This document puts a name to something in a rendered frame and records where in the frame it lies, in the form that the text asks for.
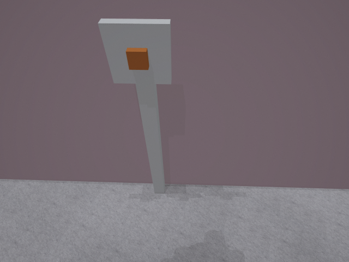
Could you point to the button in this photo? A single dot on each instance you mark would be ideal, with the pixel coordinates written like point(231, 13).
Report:
point(137, 58)

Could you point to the panel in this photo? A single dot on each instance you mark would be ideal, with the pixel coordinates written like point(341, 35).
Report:
point(155, 35)

